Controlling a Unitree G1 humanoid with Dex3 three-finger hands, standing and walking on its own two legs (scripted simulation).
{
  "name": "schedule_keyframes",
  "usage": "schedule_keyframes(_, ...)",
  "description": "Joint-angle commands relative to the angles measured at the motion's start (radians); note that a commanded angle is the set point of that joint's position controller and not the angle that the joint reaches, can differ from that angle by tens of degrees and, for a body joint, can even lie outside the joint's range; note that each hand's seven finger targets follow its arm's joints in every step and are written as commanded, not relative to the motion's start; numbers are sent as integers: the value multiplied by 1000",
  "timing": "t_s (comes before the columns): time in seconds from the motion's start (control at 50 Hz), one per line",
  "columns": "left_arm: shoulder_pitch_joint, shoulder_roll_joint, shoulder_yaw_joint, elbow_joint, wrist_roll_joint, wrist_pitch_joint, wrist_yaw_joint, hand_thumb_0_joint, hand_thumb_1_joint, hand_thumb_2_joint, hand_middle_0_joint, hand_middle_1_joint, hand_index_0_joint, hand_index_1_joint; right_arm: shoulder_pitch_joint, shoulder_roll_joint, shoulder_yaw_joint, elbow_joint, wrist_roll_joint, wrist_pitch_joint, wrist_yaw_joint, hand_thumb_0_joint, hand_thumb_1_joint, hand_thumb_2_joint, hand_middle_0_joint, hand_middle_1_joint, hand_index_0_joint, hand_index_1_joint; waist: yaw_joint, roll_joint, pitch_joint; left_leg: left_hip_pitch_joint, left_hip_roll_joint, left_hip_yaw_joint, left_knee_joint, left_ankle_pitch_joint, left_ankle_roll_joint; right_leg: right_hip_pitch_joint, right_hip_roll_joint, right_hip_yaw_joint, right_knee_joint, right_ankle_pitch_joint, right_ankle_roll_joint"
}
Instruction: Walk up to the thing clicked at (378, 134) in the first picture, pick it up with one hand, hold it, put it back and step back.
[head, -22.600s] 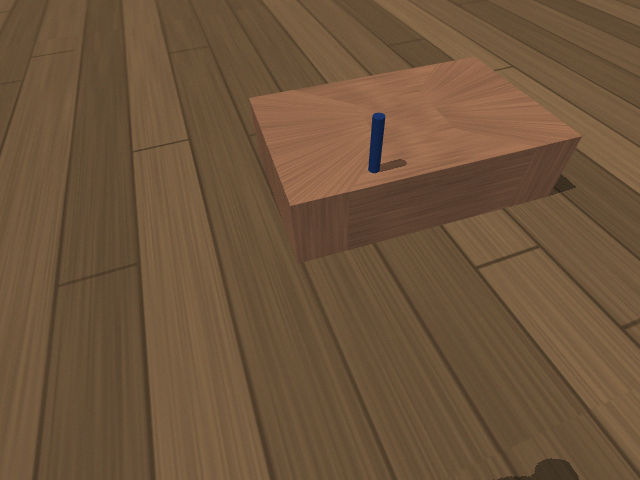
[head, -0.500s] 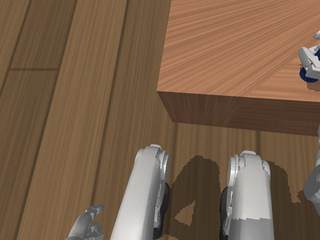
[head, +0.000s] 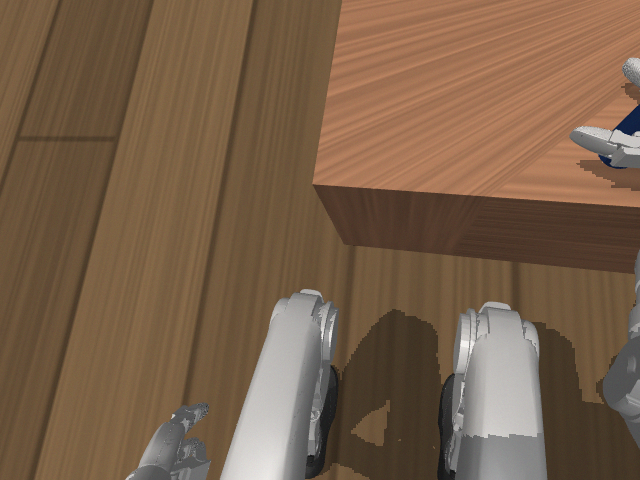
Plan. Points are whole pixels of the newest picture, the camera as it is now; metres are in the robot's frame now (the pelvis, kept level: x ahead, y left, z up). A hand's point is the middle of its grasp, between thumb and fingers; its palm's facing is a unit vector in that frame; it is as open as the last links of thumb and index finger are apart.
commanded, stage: withdraw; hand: right
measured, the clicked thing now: out of the picture +0.50 -0.28 +0.05
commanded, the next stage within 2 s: rise in 0.26 s
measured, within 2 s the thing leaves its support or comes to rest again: neither
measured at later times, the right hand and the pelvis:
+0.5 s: hand out of the picture +0.46 -0.34 +0.10, palm faces +0.24 +0.94 -0.22, open 16.9 cm; pelvis +0.01 +0.00 +0.11, yaw -1 degrees
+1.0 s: hand out of the picture +0.35 -0.33 +0.21, palm faces +0.31 +0.88 -0.35, open 17.3 cm; pelvis +0.05 -0.03 +0.30, yaw -5 degrees
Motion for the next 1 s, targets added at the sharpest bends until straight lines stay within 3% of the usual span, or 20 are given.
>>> schedule_keyframes(0.0, 167, 223, 95, -41, -7, -11, 27, 0, 880, 898, -203, -293, -195, -300, -384, -350, -61, -325, 13, -60, -5, 0, 160, -240, 304, 252, 290, 252, -32, -245, -807, 418, -4, 39, -274, 284, 63, 603, -2, -75, -271, 232, -49)
schedule_keyframes(0.02, 176, 242, 110, -42, -11, -7, 31, 0, 886, 895, -202, -293, -195, -299, -373, -406, -111, -342, 15, -49, -8, 0, 183, -235, 291, 245, 278, 245, -44, -252, -843, 435, -3, 39, -276, 298, 63, 641, -2, -71, -286, 255, -46)
schedule_keyframes(0.04, 174, 229, 106, -43, -14, -3, 34, 0, 886, 902, -198, -290, -190, -298, -411, -399, -86, -378, 17, -41, -4, 0, 235, -202, 262, 216, 250, 216, -46, -272, -855, 450, -4, 32, -287, 311, 66, 662, -4, -74, -298, 271, -46)
schedule_keyframes(0.16, 180, 233, 115, -37, -44, -2, 57, 0, 886, 900, -202, -293, -196, -299, -354, -449, -121, -241, 21, 38, 29, 0, 418, -38, 100, 49, 88, 48, -17, -173, -702, 474, -8, 26, -394, 242, 57, 610, -7, -74, -379, 182, -60)
schedule_keyframes(0.28, 172, 219, 103, -52, -65, -29, 56, 0, 896, 885, -205, -300, -206, -299, -219, -396, -97, -92, 40, 82, 130, 0, 488, -38, 76, 44, 70, 43, 3, -111, -578, 493, -7, 24, -487, 211, 56, 610, -6, -66, -445, 149, -75)
schedule_keyframes(0.36, 162, 225, 105, -82, -80, -51, 47, 0, 888, 891, -209, -307, -212, -303, -128, -338, -72, -175, 83, 89, 183, 0, 383, -94, 47, 58, 61, 57, -12, -155, -598, 507, -1, 32, -514, 218, 65, 707, -5, -50, -502, 173, -70)
schedule_keyframes(0.38, 185, 211, 96, -100, -84, -19, 40, 0, 898, 894, -211, -308, -214, -304, -22, -530, -77, -86, -92, 167, 124, 0, 390, -99, 45, 60, 59, 59, -81, -186, -647, 570, -7, 21, -565, 233, 68, 847, -6, -63, -588, 213, -58)
schedule_keyframes(0.42, 187, 214, 111, -139, -98, 9, 33, 0, 899, 894, -209, -310, -212, -305, -199, -490, -44, -384, -70, 196, 49, 0, 437, -86, 46, 59, 58, 59, -57, -259, -764, 667, -3, 15, -615, 314, 63, 975, -12, -58, -633, 283, -53)
schedule_keyframes(0.44, 178, 204, 96, -153, -104, 17, 32, 0, 906, 893, -206, -307, -211, -301, -249, -445, 6, -392, -75, 208, 34, 0, 451, -86, 42, 60, 57, 60, -43, -254, -768, 676, -4, 22, -641, 297, 64, 1027, -11, -44, -677, 265, -49)
schedule_keyframes(0.48, 207, 228, 125, -139, -114, 31, 38, 0, 911, 902, -207, -312, -211, -307, -148, -624, -93, -471, -109, 237, -33, 0, 418, -90, 45, 60, 58, 60, -85, -292, -816, 775, -1, 9, -703, 353, 58, 1123, -10, -51, -711, 338, -44)
schedule_keyframes(0.5, 212, 219, 121, -143, -117, 40, 43, 0, 918, 898, -207, -314, -214, -306, -107, -657, -103, -456, -125, 250, -67, 0, 414, -88, 46, 60, 59, 59, -87, -268, -804, 830, -3, 2, -742, 371, 53, 1128, -11, -58, -728, 355, -47)
schedule_keyframes(0.52, 211, 206, 112, -135, -113, 49, 46, 0, 918, 904, -208, -319, -215, -312, -115, -629, -80, -424, -136, 259, -91, 0, 413, -84, 47, 58, 59, 58, -73, -247, -739, 831, 2, -5, -762, 354, 49, 1112, -9, -66, -741, 329, -48)
schedule_keyframes(0.56, 211, 184, 104, -119, -99, 48, 62, 0, 897, 900, -201, -295, -199, -297, -198, -588, -48, -428, -152, 260, -140, 0, 425, -129, 66, 75, 66, 75, -55, -267, -728, 871, -4, -9, -818, 359, 51, 1177, -11, -70, -792, 323, -52)
schedule_keyframes(0.6, 209, 175, 97, -107, -98, 49, 77, 0, 897, 900, -201, -295, -199, -296, -138, -560, -32, -298, -167, 273, -191, 0, 404, -142, 69, 79, 69, 79, -50, -240, -619, 892, -5, -9, -884, 337, 52, 1201, -9, -69, -855, 291, -53)
schedule_keyframes(0.66, 218, 155, 86, -74, -86, 45, 84, 0, 897, 900, -201, -296, -200, -297, -23, -397, 40, -53, -172, 298, -233, 0, 465, -105, 62, 68, 62, 68, -27, -176, -403, 922, -7, -3, -984, 340, 52, 1186, -4, -80, -945, 280, -56)
schedule_keyframes(0.7, 219, 165, 88, -81, -88, 39, 89, 0, 897, 900, -201, -295, -199, -297, 20, -360, 67, -43, -164, 308, -244, 0, 470, -102, 62, 67, 62, 67, -30, -182, -375, 960, -3, -4, -1033, 346, 54, 1245, -2, -79, -1000, 295, -51)
schedule_keyframes(0.74, 221, 160, 88, -90, -94, 33, 86, 0, 896, 900, -201, -295, -199, -297, 103, -254, 121, 39, -148, 330, -245, 0, 515, -76, 57, 60, 57, 60, -24, -145, -327, 1000, -8, 16, -1075, 374, 56, 1289, -6, -72, -1057, 335, -50)
schedule_keyframes(0.86, 215, 161, 98, -127, -123, 23, 92, 0, 896, 900, -201, -294, -199, -296, 315, -135, 210, -177, -98, 380, -268, 0, 532, -67, 56, 57, 56, 57, -48, -131, -354, 1190, -4, 38, -1192, 477, 58, 1523, -10, -46, -1227, 478, -33)
schedule_keyframes(0.94, 203, 142, 92, -127, -130, 11, 113, 0, 896, 900, -201, -295, -199, -296, 396, -162, 201, -426, -85, 388, -309, 0, 541, -62, 55, 55, 55, 55, -88, -193, -377, 1318, 5, 31, -1261, 515, 63, 1650, -10, -53, -1316, 528, -20)
schedule_keyframes(0.98, 182, 129, 80, -134, -131, 0, 126, 0, 896, 900, -201, -295, -199, -296, 479, -116, 232, -421, -77, 399, -326, 0, 559, -51, 53, 52, 53, 52, -87, -183, -290, 1349, 6, 31, -1298, 490, 64, 1652, -10, -58, -1366, 482, -19)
